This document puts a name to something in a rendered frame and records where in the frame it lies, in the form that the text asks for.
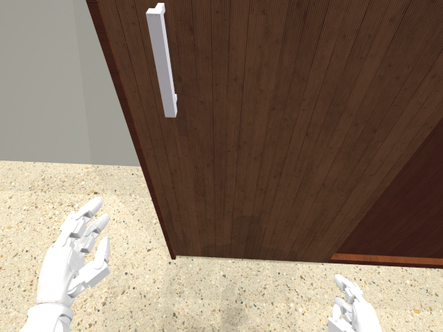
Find robot left hand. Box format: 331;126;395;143
36;196;111;308

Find wardrobe door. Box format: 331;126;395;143
99;0;443;263
335;117;443;259

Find handle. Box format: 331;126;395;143
146;3;177;118

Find left robot forearm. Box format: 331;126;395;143
19;303;74;332

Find robot right hand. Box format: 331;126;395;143
328;274;382;332

